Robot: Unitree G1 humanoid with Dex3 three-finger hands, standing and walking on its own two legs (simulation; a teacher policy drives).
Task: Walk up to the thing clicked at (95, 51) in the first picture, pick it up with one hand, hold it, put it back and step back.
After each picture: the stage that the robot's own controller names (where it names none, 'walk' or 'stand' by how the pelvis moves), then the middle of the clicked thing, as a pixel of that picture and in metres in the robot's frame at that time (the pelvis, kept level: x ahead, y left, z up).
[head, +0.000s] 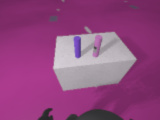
stand; (97, 47) +0.74 -0.05 -0.05
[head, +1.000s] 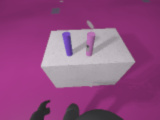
walk; (90, 45) +0.66 +0.03 -0.02
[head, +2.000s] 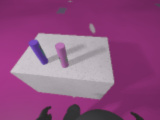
stand; (62, 56) +0.49 +0.26 -0.01
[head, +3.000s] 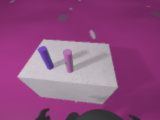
stand; (68, 62) +0.49 +0.21 -0.04
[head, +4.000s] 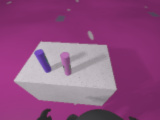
stand; (66, 65) +0.46 +0.22 -0.05
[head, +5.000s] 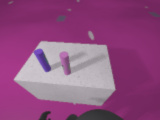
stand; (65, 64) +0.47 +0.23 -0.05
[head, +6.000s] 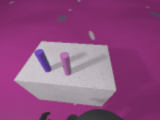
stand; (66, 65) +0.46 +0.22 -0.05
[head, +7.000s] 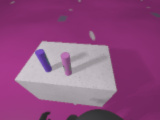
rise first; (67, 65) +0.46 +0.22 -0.05
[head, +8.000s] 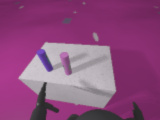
rise first; (66, 64) +0.47 +0.25 -0.05
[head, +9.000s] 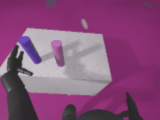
go down; (59, 55) +0.49 +0.22 +0.00
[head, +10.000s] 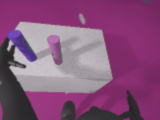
go down; (56, 52) +0.48 +0.23 +0.02
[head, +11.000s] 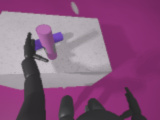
close in; (49, 45) +0.49 +0.23 +0.06
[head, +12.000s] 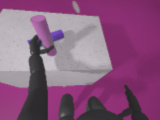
close; (46, 39) +0.52 +0.25 +0.07
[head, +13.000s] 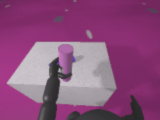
lift; (66, 65) +0.33 +0.15 +0.15
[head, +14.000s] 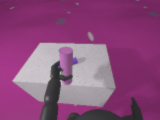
hold; (66, 68) +0.32 +0.16 +0.13
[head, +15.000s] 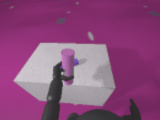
hold; (68, 68) +0.32 +0.15 +0.12
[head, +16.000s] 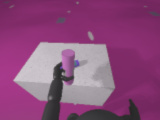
hold; (68, 69) +0.33 +0.15 +0.11
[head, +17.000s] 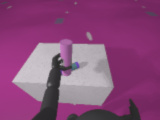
crouch; (66, 59) +0.39 +0.17 +0.13
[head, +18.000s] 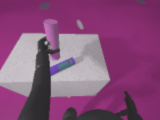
lower; (53, 42) +0.49 +0.22 +0.15
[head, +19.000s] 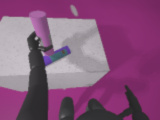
lower; (44, 37) +0.51 +0.24 +0.12
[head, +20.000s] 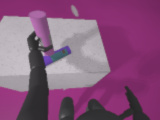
lower; (44, 37) +0.51 +0.24 +0.13
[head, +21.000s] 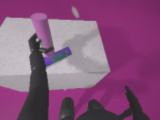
lower; (45, 39) +0.50 +0.24 +0.13
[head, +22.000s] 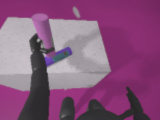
lower; (46, 39) +0.50 +0.23 +0.13
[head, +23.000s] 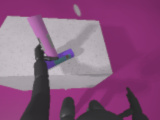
open; (44, 39) +0.51 +0.26 +0.10
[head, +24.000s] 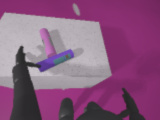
sink last; (47, 42) +0.59 +0.28 -0.05
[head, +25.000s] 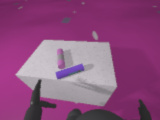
stand; (60, 58) +0.60 +0.35 -0.08
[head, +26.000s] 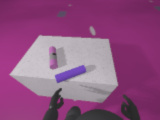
stand; (53, 57) +0.56 +0.39 -0.08
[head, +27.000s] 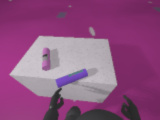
stand; (46, 58) +0.54 +0.45 -0.07
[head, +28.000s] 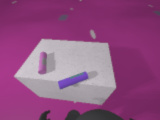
stand; (42, 62) +0.52 +0.49 -0.11
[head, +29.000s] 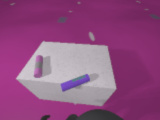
stand; (38, 65) +0.50 +0.53 -0.14
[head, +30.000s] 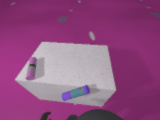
stand; (31, 67) +0.46 +0.59 -0.14
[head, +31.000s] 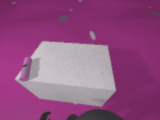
stand; (26, 68) +0.45 +0.64 -0.14
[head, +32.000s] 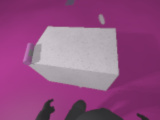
walk; (29, 53) +0.56 +0.69 -0.12
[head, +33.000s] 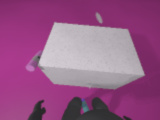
walk; (36, 59) +0.47 +0.51 -0.18
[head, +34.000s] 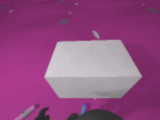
stand; (25, 113) +0.14 +0.85 -0.74
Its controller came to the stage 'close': yes
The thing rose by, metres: 0.18
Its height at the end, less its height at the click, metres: -0.70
